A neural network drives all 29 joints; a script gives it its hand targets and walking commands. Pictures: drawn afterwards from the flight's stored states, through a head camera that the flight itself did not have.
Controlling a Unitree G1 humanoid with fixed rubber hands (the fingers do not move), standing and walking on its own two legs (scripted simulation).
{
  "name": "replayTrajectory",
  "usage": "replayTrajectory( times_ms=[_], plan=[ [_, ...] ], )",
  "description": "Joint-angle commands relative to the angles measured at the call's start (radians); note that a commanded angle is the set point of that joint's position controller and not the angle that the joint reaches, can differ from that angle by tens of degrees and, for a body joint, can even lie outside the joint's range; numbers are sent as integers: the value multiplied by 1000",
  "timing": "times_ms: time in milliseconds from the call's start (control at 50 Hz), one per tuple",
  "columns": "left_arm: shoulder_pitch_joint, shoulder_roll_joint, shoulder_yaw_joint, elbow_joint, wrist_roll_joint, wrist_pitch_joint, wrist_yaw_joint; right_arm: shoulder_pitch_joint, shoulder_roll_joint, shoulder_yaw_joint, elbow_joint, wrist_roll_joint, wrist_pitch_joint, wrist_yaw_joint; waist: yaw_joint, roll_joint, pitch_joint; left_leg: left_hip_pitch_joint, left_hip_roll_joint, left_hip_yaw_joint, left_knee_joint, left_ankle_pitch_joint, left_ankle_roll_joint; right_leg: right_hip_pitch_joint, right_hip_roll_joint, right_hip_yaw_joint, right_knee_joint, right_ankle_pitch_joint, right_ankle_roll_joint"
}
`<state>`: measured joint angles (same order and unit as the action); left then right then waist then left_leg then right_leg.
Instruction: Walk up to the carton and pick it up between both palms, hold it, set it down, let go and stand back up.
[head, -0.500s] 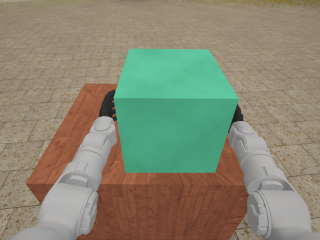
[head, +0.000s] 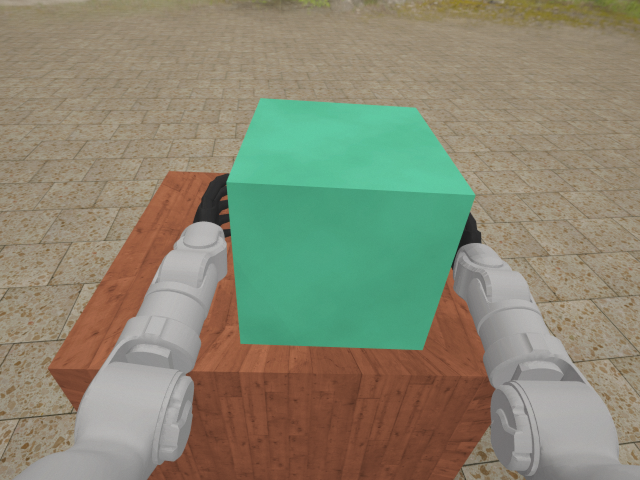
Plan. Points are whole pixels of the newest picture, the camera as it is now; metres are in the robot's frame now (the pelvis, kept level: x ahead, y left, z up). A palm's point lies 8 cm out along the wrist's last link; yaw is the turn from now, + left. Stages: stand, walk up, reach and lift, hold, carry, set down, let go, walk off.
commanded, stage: reach and lift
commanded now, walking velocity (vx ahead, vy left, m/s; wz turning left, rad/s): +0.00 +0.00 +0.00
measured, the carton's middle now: (335, 215) +0.46 +0.01 +0.15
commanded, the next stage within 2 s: hold in 0.50 s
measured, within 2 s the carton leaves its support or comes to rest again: neither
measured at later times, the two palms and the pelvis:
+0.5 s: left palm (205, 216) +0.39 +0.18 +0.18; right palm (466, 235) +0.38 -0.17 +0.17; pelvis +0.00 +0.00 +0.00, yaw +0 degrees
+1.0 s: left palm (199, 222) +0.36 +0.18 +0.19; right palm (472, 243) +0.36 -0.16 +0.18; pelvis -0.01 +0.00 +0.00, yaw +0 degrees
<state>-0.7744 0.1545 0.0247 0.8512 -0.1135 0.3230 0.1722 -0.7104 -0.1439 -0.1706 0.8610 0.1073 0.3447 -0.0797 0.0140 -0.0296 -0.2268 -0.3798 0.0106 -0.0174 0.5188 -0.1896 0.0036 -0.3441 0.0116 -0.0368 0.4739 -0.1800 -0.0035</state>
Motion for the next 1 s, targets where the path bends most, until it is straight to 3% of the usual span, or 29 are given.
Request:
replayTrajectory(
  times_ms=[0, 80, 140, 200, 280, 340, 360, 380, 400, 440, 460, 480, 500, 540, 560, 580, 620, 640, 680, 720, 740, 760, 800, 820, 860, 880, 920, 960, 980],
  plan=[
    [-808, -812, -205, -423, -28, -27, -225, -1074, 738, 364, -522, 136, -100, 115, -40, 50, -444, 201, -57, -12, -184, 147, -25, 345, 29, 73, -147, 224, 16],
    [-807, -805, -189, -462, -25, -4, -227, -1017, 731, 367, -499, 137, -67, 112, -39, 36, -430, 193, -54, -22, -185, 166, -24, 349, 35, 62, -139, 252, 16],
    [-760, -813, -208, -475, -29, 21, -230, -1016, 688, 369, -558, 158, -54, 106, -49, 66, -454, 210, -53, -26, -179, 188, -37, 366, 36, 64, -137, 277, 14],
    [-726, -761, -156, -499, -5, 43, -244, -949, 710, 392, -553, 173, -22, 93, -37, 30, -426, 196, -67, -26, -174, 224, -17, 423, 28, 74, -131, 359, 28],
    [-683, -748, -140, -465, 23, 75, -262, -951, 675, 395, -549, 185, -1, 91, -32, 31, -380, 181, -67, -22, -190, 165, -10, 408, 29, 72, -145, 288, 26],
    [-716, -788, -173, -535, -6, 77, -256, -981, 684, 404, -606, 204, 1, 98, -37, 44, -444, 212, -61, -30, -185, 204, -17, 391, 36, 64, -140, 313, 21],
    [-742, -780, -197, -591, -22, 74, -256, -955, 701, 416, -635, 209, 3, 88, -59, 46, -465, 215, -67, -31, -174, 235, -24, 430, 29, 70, -132, 381, 27],
    [-702, -785, -194, -543, -17, 81, -255, -971, 692, 417, -655, 209, 5, 87, -45, 43, -465, 209, -70, -32, -173, 208, -23, 413, 30, 71, -137, 343, 24],
    [-748, -781, -211, -633, -26, 76, -249, -928, 708, 433, -641, 219, 13, 91, -57, 64, -516, 225, -69, -36, -165, 240, -28, 433, 31, 68, -122, 380, 25],
    [-729, -763, -201, -670, -20, 91, -250, -876, 704, 442, -632, 230, 34, 87, -54, 68, -467, 234, -71, -38, -159, 268, -23, 433, 30, 70, -122, 406, 29],
    [-710, -751, -174, -573, -3, 108, -258, -897, 674, 398, -587, 202, 43, 87, -68, 47, -385, 181, -71, -40, -183, 185, -19, 407, 25, 68, -141, 332, 31],
    [-710, -749, -166, -601, -11, 108, -263, -931, 690, 428, -653, 203, 36, 88, -40, 19, -447, 201, -64, -34, -181, 204, -7, 418, 26, 67, -138, 323, 29],
    [-726, -759, -189, -605, -15, 112, -264, -925, 688, 411, -624, 200, 39, 86, -64, 50, -435, 192, -65, -31, -188, 172, -11, 408, 21, 76, -149, 300, 25],
    [-738, -790, -221, -681, -16, 116, -251, -908, 685, 428, -635, 221, 44, 98, -53, 94, -493, 262, -58, -46, -168, 256, -38, 380, 38, 60, -133, 342, 15],
    [-745, -763, -180, -652, 3, 128, -252, -877, 674, 407, -551, 209, 61, 100, -58, 89, -400, 236, -57, -43, -183, 195, -29, 362, 28, 67, -147, 288, 16],
    [-693, -752, -169, -597, 11, 138, -257, -903, 669, 405, -589, 197, 56, 98, -56, 57, -395, 205, -57, -41, -190, 183, -18, 384, 24, 68, -148, 288, 19],
    [-704, -774, -216, -672, -11, 137, -259, -904, 666, 419, -651, 222, 47, 96, -61, 79, -470, 241, -58, -40, -177, 229, -30, 400, 30, 67, -140, 337, 17],
    [-724, -784, -195, -639, -5, 140, -259, -939, 663, 419, -644, 226, 51, 99, -46, 68, -443, 234, -57, -42, -184, 196, -24, 370, 34, 65, -151, 274, 18],
    [-746, -779, -219, -694, -20, 141, -254, -913, 678, 414, -660, 222, 55, 97, -62, 77, -466, 234, -62, -42, -181, 203, -27, 382, 27, 65, -149, 291, 20],
    [-783, -767, -189, -640, -3, 147, -250, -990, 675, 395, -641, 206, 54, 110, -37, 74, -438, 198, -58, -36, -205, 103, -16, 341, 23, 70, -167, 154, 14],
    [-774, -773, -177, -605, -2, 154, -254, -970, 672, 386, -590, 192, 58, 114, -54, 63, -405, 184, -51, -38, -214, 72, -12, 336, 21, 65, -168, 127, 9],
    [-754, -758, -165, -562, 7, 160, -257, -995, 682, 384, -596, 185, 58, 115, -43, 32, -382, 166, -54, -35, -220, 48, 3, 322, 16, 71, -176, 112, 16],
    [-792, -779, -182, -629, -3, 158, -255, -961, 685, 373, -583, 188, 57, 118, -64, 67, -413, 185, -52, -37, -220, 66, -13, 344, 17, 68, -166, 138, 8],
    [-779, -779, -174, -584, 8, 166, -254, -1006, 663, 368, -587, 184, 55, 123, -46, 69, -394, 189, -50, -36, -225, 40, -12, 311, 20, 63, -176, 90, 6],
    [-807, -788, -184, -596, -6, 164, -250, -1034, 673, 364, -614, 181, 45, 126, -50, 53, -420, 179, -48, -35, -223, 13, -9, 310, 21, 65, -177, 66, 2],
    [-814, -808, -216, -630, -21, 164, -246, -1028, 674, 373, -625, 188, 41, 127, -60, 79, -443, 188, -45, -35, -225, 26, -20, 310, 22, 59, -172, 69, 2],
    [-847, -771, -170, -541, 1, 165, -247, -1046, 679, 344, -542, 167, 48, 135, -44, 63, -357, 143, -45, -28, -236, -62, -2, 269, 11, 66, -190, -37, 0],
    [-830, -803, -228, -624, -42, 159, -239, -1055, 697, 376, -642, 180, 39, 132, -56, 56, -449, 166, -47, -32, -223, 3, -11, 303, 16, 63, -179, 41, 3],
    [-826, -792, -213, -623, -40, 156, -236, -1077, 709, 391, -656, 185, 40, 131, -36, 28, -452, 162, -56, -26, -214, 18, 4, 312, 18, 65, -179, 50, 6]
  ],
)
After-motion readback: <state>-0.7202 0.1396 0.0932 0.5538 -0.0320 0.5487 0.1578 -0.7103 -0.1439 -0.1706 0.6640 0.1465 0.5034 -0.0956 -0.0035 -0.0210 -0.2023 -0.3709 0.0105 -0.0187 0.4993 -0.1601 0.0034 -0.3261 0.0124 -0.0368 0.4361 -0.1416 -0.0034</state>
